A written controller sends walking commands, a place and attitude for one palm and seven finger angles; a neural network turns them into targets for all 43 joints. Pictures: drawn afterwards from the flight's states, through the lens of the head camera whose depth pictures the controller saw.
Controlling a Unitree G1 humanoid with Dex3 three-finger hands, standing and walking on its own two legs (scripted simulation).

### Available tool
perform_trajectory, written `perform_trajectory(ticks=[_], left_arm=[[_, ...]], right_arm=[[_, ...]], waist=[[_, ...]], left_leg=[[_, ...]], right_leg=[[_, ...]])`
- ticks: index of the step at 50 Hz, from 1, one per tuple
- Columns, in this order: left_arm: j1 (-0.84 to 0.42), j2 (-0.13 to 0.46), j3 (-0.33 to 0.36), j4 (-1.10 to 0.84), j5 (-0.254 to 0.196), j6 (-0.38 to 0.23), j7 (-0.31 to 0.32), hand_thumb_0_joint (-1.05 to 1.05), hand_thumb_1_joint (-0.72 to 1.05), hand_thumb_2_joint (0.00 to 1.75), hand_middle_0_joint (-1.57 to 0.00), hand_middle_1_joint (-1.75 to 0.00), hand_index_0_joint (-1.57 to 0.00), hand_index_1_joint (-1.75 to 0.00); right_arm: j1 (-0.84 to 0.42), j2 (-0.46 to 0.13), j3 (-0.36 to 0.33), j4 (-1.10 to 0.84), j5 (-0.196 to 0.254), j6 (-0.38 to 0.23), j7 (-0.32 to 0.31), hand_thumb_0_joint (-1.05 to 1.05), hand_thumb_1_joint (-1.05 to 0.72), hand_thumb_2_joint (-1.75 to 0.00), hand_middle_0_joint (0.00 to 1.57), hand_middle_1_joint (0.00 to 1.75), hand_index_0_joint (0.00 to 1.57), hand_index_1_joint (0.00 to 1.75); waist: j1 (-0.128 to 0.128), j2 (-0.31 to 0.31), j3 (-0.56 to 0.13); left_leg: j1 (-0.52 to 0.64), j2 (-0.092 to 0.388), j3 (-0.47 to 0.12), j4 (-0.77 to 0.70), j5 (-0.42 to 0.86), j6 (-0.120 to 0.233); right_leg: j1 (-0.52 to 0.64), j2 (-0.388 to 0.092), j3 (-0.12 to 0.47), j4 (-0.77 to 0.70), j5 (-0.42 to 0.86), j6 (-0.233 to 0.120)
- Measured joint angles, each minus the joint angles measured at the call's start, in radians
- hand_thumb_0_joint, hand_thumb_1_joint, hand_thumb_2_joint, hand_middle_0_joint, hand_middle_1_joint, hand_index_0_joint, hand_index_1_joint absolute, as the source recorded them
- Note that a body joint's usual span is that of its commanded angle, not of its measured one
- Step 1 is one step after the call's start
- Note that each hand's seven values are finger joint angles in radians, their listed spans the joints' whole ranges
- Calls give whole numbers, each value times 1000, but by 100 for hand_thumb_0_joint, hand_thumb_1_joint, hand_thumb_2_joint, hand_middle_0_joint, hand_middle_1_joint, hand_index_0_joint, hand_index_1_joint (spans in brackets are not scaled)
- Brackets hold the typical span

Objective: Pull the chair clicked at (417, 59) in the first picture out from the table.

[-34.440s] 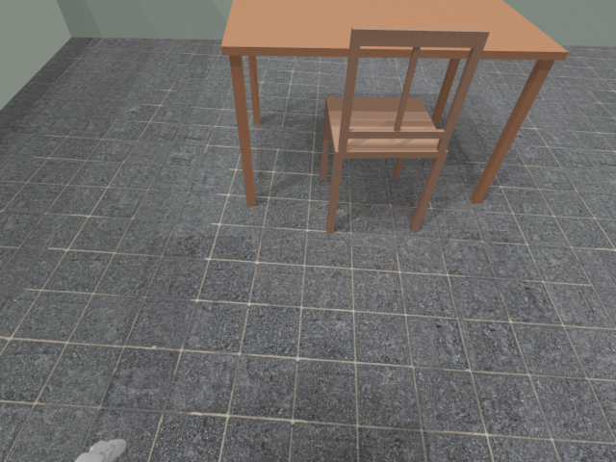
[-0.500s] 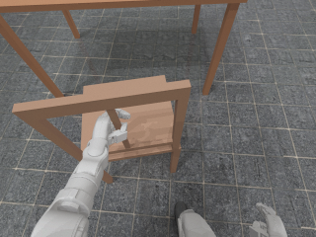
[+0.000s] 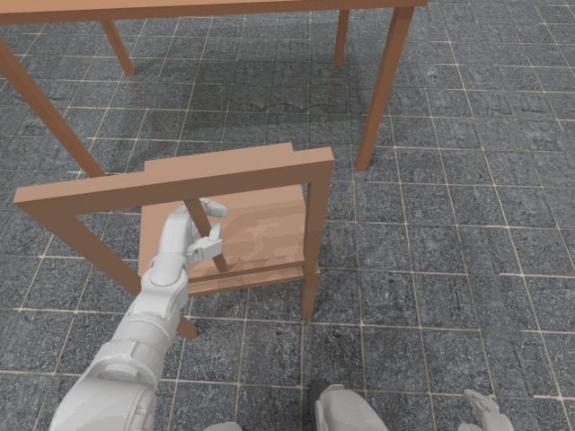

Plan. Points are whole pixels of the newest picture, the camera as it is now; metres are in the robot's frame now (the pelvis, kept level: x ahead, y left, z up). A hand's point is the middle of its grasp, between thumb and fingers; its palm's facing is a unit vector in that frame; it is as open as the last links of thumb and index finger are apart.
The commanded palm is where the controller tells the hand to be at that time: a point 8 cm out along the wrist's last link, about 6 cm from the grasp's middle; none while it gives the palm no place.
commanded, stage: step backward, pulling the chair out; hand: left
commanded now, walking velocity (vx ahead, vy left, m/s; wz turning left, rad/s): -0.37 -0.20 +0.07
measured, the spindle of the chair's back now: (209, 238) +0.42 +0.13 -0.09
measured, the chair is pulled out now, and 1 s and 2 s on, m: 0.46 0.55 0.55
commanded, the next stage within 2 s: stop walking, hand still on the chair in 0.56 s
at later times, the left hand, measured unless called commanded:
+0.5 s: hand (224, 267) +0.34 +0.09 -0.03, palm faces +0.03 -0.99 -0.17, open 5.0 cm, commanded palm +0.31 +0.15 -0.05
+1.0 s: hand (224, 295) +0.30 +0.09 -0.03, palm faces +0.02 -0.98 -0.17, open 5.0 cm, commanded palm +0.28 +0.14 -0.03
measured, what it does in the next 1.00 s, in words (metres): steps on the spot: right foot, then left foot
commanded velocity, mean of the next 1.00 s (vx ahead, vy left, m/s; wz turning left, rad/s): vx -0.14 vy -0.04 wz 0.06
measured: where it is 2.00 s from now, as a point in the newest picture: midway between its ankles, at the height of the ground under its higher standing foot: outside the picture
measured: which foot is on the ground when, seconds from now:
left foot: down 0.00-0.18, up 0.20-0.52, down 0.54-1.00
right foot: up 0.00-0.12, down 0.14-1.00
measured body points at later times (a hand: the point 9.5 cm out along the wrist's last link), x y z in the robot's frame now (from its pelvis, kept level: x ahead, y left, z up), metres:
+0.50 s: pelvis -0.04 -0.03 +0.01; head +0.06 -0.06 +0.45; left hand +0.33 +0.14 -0.02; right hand +0.09 -0.31 -0.12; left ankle -0.08 +0.13 -0.70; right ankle +0.01 -0.10 -0.73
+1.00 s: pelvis -0.06 -0.03 +0.00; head +0.01 -0.06 +0.45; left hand +0.29 +0.14 -0.02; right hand +0.03 -0.29 -0.14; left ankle -0.09 +0.10 -0.73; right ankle +0.01 -0.10 -0.73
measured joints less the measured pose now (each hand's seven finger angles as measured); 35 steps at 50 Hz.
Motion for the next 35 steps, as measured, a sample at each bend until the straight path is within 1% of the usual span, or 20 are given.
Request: perform_trajectory(ticks=[1, 3, 5, 6, 7, 8, 10, 12, 14, 17, 20, 23, 25, 26, 27, 28, 29, 30, 32, 35], left_arm=[[16, 3, -4, -18, -1, 7, 3, 2, 75, 80, -24, -121, -49, -145], [47, 2, -7, -42, -3, 15, 3, 2, 76, 80, -23, -120, -47, -145], [70, -5, -1, -44, -8, 7, -6, 3, 75, 80, -23, -119, -47, -145], [75, -7, 2, -36, -10, -1, -11, 3, 75, 80, -24, -119, -47, -145], [77, -6, 6, -27, -12, -7, -17, 3, 75, 80, -24, -119, -48, -145], [74, -7, 17, -13, -15, -13, -20, 3, 75, 81, -25, -118, -48, -145], [52, -6, 44, 25, -25, -27, -24, 3, 74, 81, -25, -115, -48, -145], [18, -4, 63, 64, -26, -27, -27, 4, 74, 81, -26, -112, -49, -145], [-12, -2, 78, 90, -24, -21, -26, 4, 74, 81, -26, -111, -49, -145], [-25, -6, 92, 93, -27, -12, -16, 5, 74, 81, -26, -110, -49, -145], [-22, -14, 84, 75, -30, 0, -2, 5, 73, 81, -26, -110, -50, -145], [-17, -23, 57, 48, -26, 19, 8, 4, 73, 81, -26, -112, -50, -145], [-12, -28, 34, 31, -19, 30, 11, 4, 74, 80, -25, -114, -50, -145], [-10, -31, 19, 23, -16, 35, 13, 3, 74, 80, -25, -115, -50, -145], [-6, -34, 3, 15, -14, 41, 13, 3, 74, 80, -25, -117, -50, -145], [-3, -37, -14, 6, -12, 46, 13, 3, 74, 80, -24, -118, -50, -145], [-1, -36, -29, 0, -9, 49, 12, 2, 74, 80, -23, -118, -50, -145], [2, -33, -38, -1, -8, 48, 11, 2, 75, 80, -23, -119, -50, -145], [15, -26, -47, -1, -7, 47, 9, 2, 75, 80, -22, -120, -50, -145], [36, -17, -36, -3, -8, 55, -5, 2, 75, 80, -22, -119, -50, -145]], right_arm=[[9, 9, -1, -5, -7, 2, 3, 1, -91, -90, 20, 30, 20, 30], [36, 26, -2, -14, -25, -4, 12, 1, -91, -90, 20, 30, 20, 30], [57, 40, 0, -13, -36, -14, 25, 1, -91, -90, 20, 30, 20, 30], [66, 47, 2, -9, -37, -17, 32, 1, -91, -90, 20, 30, 20, 30], [73, 55, 6, -4, -35, -19, 38, 1, -91, -90, 20, 30, 20, 30], [67, 61, 10, 5, -31, -17, 43, 1, -91, -90, 20, 30, 20, 30], [47, 71, 19, 16, -20, -11, 41, 1, -91, -90, 20, 30, 20, 30], [30, 75, 24, 21, -4, -9, 35, 1, -91, -90, 20, 30, 20, 30], [13, 67, 29, 23, 3, -14, 30, 1, -91, -90, 20, 30, 20, 30], [-15, 38, 32, 13, 8, -19, 20, 1, -91, -90, 20, 30, 21, 30], [-35, 5, 30, -7, 15, -15, 11, 1, -91, -90, 20, 30, 20, 30], [-43, -20, 25, -27, 20, -5, 1, 1, -91, -90, 20, 30, 20, 30], [-43, -31, 23, -38, 22, 2, -5, 1, -91, -90, 20, 30, 20, 30], [-40, -36, 22, -42, 21, 4, -9, 1, -91, -90, 20, 30, 20, 30], [-33, -41, 20, -47, 20, 6, -11, 1, -91, -90, 20, 30, 20, 30], [-27, -43, 15, -49, 18, 8, -13, 1, -91, -90, 20, 30, 20, 30], [-24, -35, 11, -48, 16, 10, -13, 1, -91, -90, 20, 30, 20, 30], [-21, -22, 9, -45, 13, 13, -8, 1, -91, -90, 20, 30, 20, 30], [-3, 7, 14, -46, 1, 13, 3, 1, -91, -90, 20, 30, 20, 30], [30, 50, 25, -47, -19, 2, 15, 1, -91, -90, 20, 30, 20, 30]], waist=[[7, -11, -1], [22, -10, -10], [38, 7, -14], [47, 14, -16], [58, 17, -19], [65, 31, -13], [58, 53, 10], [51, 41, 18], [50, 22, 21], [39, 11, 23], [26, 12, 26], [19, 11, 21], [16, 14, 15], [14, 18, 11], [13, 29, 3], [12, 38, -6], [17, 32, -9], [30, 17, -9], [49, -2, -15], [55, -2, -15]], left_leg=[[8, 1, 6, -7, -5, -2], [23, 13, 10, -33, -2, -10], [37, 29, 9, -54, 7, -21], [40, 36, 10, -55, 9, -27], [39, 41, 13, -45, 7, -33], [33, 56, 12, -23, 6, -39], [-7, 76, 6, 59, 37, -41], [-71, 40, -17, 195, -70, -34], [-119, -3, -28, 296, -138, -29], [-143, -35, -31, 329, -164, -36], [-127, -48, -37, 300, -157, -38], [-87, -45, -38, 216, -129, -35], [-45, -31, -33, 124, -72, -30], [-17, -18, -26, 65, -19, -26], [12, 0, -21, 5, 65, -19], [32, 12, -21, -37, 56, -16], [41, 13, -16, -52, 22, -15], [48, 10, -4, -57, 4, -14], [60, 11, 17, -60, -2, -13], [82, 18, 27, -67, 4, -18]], right_leg=[[3, 4, 7, 40, -65, 8], [26, 15, 3, 103, -153, 8], [82, 20, -2, 91, -157, 5], [120, 18, -2, 50, -126, 4], [158, 15, -3, -5, -82, -3], [179, 29, -8, -40, -83, -26], [201, 50, -21, -79, -70, -66], [194, 38, -25, -89, -57, -81], [176, 19, -22, -89, -46, -82], [155, 0, -20, -87, -34, -84], [142, -12, -24, -85, -25, -78], [130, -22, -33, -80, -18, -71], [122, -24, -42, -74, -16, -65], [117, -22, -49, -67, -17, -61], [111, -16, -59, -56, -21, -57], [102, -10, -69, -43, -26, -52], [96, -12, -69, -32, -30, -41], [92, -15, -58, -23, -32, -23], [92, -12, -38, -14, -43, 5], [98, -2, -26, 12, -102, 8]])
